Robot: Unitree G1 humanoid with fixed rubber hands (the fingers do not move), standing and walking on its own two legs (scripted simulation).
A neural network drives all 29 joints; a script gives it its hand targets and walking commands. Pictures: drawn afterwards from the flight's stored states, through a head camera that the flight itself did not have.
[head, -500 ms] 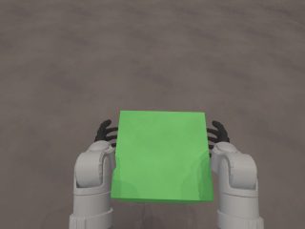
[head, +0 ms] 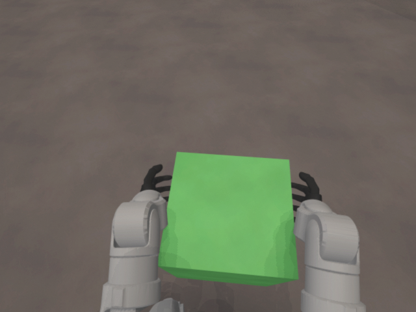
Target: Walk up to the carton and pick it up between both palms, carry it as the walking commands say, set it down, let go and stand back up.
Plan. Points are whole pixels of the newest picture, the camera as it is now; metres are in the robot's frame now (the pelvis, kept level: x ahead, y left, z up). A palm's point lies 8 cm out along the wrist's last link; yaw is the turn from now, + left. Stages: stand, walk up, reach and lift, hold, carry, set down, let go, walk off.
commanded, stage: carry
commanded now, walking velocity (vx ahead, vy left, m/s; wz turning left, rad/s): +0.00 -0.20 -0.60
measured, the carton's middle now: (226, 226) +0.30 -0.01 -0.04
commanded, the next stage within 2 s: none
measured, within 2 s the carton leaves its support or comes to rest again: neither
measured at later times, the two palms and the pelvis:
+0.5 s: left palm (267, 226) +0.25 -0.07 +0.10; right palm out of the picture +0.17 -0.34 +0.10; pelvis -0.08 -0.13 +0.01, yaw -18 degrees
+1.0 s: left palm out of the picture +0.11 -0.28 +0.08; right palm out of the picture -0.04 -0.51 +0.10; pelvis -0.21 -0.24 +0.01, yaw -35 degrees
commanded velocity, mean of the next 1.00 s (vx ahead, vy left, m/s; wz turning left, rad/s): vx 0.00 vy -0.20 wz -0.60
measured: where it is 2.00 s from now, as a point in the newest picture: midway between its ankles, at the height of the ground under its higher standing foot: outside the picture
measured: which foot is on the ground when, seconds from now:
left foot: up 0.00-0.16, down 0.18-0.52, up 0.54-0.84, down 0.86-1.00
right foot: down 0.00-0.18, up 0.20-0.50, down 0.52-0.86, up 0.88-1.00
